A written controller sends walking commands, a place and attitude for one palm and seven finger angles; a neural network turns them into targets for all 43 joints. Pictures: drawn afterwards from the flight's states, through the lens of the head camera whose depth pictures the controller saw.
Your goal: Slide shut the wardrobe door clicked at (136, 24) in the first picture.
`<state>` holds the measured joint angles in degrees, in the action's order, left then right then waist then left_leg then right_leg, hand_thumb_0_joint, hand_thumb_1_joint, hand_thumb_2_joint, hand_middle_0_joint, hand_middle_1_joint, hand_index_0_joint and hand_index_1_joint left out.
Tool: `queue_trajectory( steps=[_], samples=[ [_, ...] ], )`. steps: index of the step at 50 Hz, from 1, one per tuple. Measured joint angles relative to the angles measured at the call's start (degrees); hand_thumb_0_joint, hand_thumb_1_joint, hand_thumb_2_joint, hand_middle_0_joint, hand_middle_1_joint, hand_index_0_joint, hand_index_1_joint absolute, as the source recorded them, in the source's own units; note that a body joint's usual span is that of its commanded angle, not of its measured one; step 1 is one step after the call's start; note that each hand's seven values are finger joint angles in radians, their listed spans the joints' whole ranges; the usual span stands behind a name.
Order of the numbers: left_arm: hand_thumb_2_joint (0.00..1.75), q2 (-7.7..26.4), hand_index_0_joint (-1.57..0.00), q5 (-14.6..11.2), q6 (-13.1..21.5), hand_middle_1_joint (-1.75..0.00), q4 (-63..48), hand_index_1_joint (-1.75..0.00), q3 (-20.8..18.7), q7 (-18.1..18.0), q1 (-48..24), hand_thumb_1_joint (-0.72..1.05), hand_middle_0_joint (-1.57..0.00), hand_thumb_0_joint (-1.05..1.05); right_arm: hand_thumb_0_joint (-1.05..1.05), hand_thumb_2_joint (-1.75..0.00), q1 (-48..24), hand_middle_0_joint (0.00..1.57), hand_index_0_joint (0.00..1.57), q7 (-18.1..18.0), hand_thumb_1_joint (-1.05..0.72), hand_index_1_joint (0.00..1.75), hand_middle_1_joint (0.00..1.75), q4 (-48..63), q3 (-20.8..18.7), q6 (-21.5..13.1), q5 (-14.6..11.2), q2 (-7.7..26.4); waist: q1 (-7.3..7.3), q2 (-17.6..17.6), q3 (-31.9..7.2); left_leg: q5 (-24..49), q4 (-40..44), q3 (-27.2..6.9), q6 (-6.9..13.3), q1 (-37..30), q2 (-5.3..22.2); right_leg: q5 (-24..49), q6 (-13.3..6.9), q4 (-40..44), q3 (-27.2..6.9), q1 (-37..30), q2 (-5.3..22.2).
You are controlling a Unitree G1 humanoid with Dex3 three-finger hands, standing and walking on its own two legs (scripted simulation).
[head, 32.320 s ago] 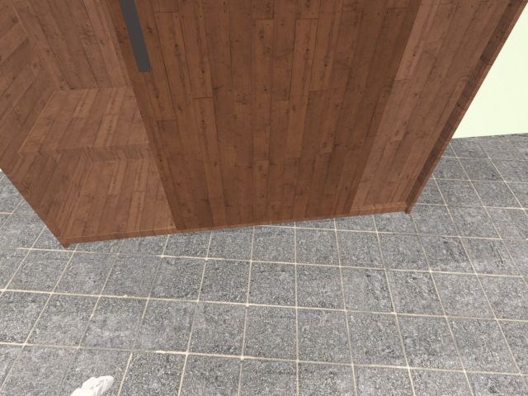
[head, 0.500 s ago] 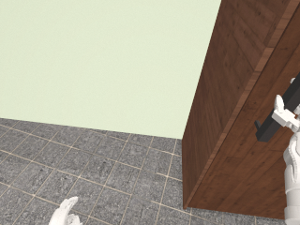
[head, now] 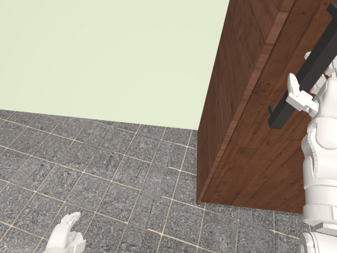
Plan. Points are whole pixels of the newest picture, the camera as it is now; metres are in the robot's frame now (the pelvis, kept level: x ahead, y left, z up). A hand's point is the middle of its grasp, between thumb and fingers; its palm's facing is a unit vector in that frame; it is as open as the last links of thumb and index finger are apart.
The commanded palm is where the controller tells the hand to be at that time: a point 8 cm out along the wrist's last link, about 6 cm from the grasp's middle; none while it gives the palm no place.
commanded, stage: stop walking and hold the door there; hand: right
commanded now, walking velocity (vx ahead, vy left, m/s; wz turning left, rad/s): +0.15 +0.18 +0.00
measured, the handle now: (299, 76) +0.46 -0.23 +0.21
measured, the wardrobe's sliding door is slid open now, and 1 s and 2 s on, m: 0.00 0.00 0.00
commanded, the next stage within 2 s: loosen the grip on the handle in 1.04 s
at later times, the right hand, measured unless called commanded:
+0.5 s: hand (293, 92) +0.41 -0.20 +0.21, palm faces +0.20 +0.97 -0.14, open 6.9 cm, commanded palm +0.38 -0.25 +0.19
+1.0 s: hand (293, 92) +0.41 -0.20 +0.20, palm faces +0.23 +0.96 -0.18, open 6.8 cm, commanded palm +0.38 -0.25 +0.19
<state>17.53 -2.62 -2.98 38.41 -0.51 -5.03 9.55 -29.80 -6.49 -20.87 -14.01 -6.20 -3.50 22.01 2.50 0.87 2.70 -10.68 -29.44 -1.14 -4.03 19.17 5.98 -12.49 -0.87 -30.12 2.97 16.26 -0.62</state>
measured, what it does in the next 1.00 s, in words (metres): steps on the spot: left foot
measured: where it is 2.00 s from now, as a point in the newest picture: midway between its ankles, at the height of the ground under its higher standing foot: outside the picture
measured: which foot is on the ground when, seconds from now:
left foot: down 0.00-0.00, up 0.02-0.26, down 0.28-1.00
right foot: down 0.00-1.00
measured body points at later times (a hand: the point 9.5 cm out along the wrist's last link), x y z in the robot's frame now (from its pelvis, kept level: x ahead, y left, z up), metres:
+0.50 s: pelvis -0.03 -0.04 +0.01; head -0.02 -0.03 +0.46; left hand +0.06 +0.22 -0.11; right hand +0.39 -0.25 +0.21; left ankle -0.03 +0.05 -0.73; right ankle +0.02 -0.10 -0.73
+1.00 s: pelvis -0.01 -0.02 +0.01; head -0.02 +0.00 +0.46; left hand +0.10 +0.24 -0.10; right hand +0.39 -0.25 +0.22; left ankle -0.03 +0.06 -0.73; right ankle +0.02 -0.10 -0.73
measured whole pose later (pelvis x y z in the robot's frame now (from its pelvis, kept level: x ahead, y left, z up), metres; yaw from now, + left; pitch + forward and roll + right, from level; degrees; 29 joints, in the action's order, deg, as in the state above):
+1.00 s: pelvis -0.01 -0.02 +0.01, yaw +6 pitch +1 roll +1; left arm 14.8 -2.6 -0.7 40.4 2.1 -5.6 13.3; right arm -29.7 -6.1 -31.2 -12.2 -6.8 -4.9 21.7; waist 0.5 3.5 -2.6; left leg -12.6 -21.8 3.9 3.2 10.0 -3.3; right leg -12.1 -2.8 -24.8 8.6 13.5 1.2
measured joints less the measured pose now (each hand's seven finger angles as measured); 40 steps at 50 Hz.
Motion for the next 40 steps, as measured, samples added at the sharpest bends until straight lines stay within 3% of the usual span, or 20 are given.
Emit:
queue_trajectory(
  steps=[2, 6, 10, 13, 17, 31, 40],
  samples=[
    [0.89, -0.78, -0.20, -0.08, 0.06, -0.30, -0.42, -0.29, 0.08, -0.11, 0.08, 0.91, -0.20, 0.01, -0.12, -0.73, -0.32, 0.46, 0.14, -0.20, -0.57, 1.32, 1.40, -0.27, 0.57, -0.19, -0.54, -0.72, -0.99, -0.14, 0.34, -3.32, -3.74, -0.37, 1.27, 1.47, 0.13, -1.26, -1.59, 0.10, 2.21, -0.57, -0.54],
    [0.89, -4.30, -0.19, -0.08, 1.89, -0.30, -0.06, -0.29, 1.67, 0.24, 2.07, 0.91, -0.19, 0.01, -0.09, -0.76, -0.15, 0.46, 0.13, -1.10, -0.61, 1.33, 1.40, -1.10, 1.86, -0.30, -1.11, -2.81, -2.10, 0.80, -0.42, -11.39, -14.75, 1.28, 2.75, 2.78, -3.69, -0.70, -3.06, 3.09, 4.33, -2.07, 0.08],
    [0.89, -7.67, -0.20, 0.59, 3.03, -0.30, 1.51, -0.29, 4.47, 1.31, 3.59, 0.91, -0.20, 0.01, -0.07, -0.79, -0.66, 0.46, 0.13, -0.96, -0.63, 1.34, 1.40, -1.61, 3.02, 0.18, -1.03, -2.78, -2.54, -0.24, -0.82, -10.65, -8.78, 3.79, 3.48, -1.48, -5.95, 0.79, -3.36, 5.56, 5.35, -3.22, 0.06],
    [0.89, -8.39, -0.20, 1.09, 3.70, -0.30, 1.80, -0.30, 5.60, 1.80, 3.74, 0.91, -0.20, 0.01, -0.08, -0.80, -1.15, 0.46, 0.13, -0.86, -0.63, 1.35, 1.40, -1.78, 2.95, 0.72, -1.33, -2.01, -2.68, -0.26, -0.27, -8.08, -1.44, 4.25, 4.26, -5.04, -6.68, 0.85, -3.58, 5.29, 6.54, -2.94, -0.11],
    [0.89, -7.37, -0.20, 1.29, 3.85, -0.30, 2.13, -0.30, 5.49, 1.76, 2.43, 0.91, -0.20, 0.01, -0.09, -0.80, -2.13, 0.46, 0.14, -0.52, -0.63, 1.36, 1.40, -2.87, 1.86, 1.14, -1.29, -0.94, -1.70, 1.54, 1.34, -1.46, 3.76, 4.11, 5.90, -7.08, -7.66, 0.65, -3.65, 3.62, 6.88, -1.92, 0.62],
    [0.89, -1.16, -0.20, 0.70, 3.76, -0.30, 2.82, -0.29, 1.96, -0.73, 4.72, 0.91, -0.20, 0.01, -0.06, -0.81, -3.46, 0.45, 0.18, -0.40, -0.64, 1.36, 1.40, -10.70, 2.08, -0.30, -1.29, -0.52, -1.34, 0.88, -3.03, -1.28, 5.54, 4.16, 6.39, -6.96, -8.13, 2.02, -3.14, 5.97, 6.76, -2.03, 0.86],
    [0.89, -1.23, -0.20, 0.22, 3.32, -0.30, 2.69, -0.29, 1.73, -0.72, 4.74, 0.91, -0.20, 0.01, -0.06, -0.82, -1.65, 0.45, 0.18, -0.23, -0.63, 1.36, 1.40, -10.86, 2.12, -0.10, -1.43, -0.35, -1.76, 1.72, -4.54, -1.70, 6.73, 4.76, 7.05, -8.45, -8.95, 0.88, -2.22, 5.19, 6.00, -2.47, 1.65]
  ],
)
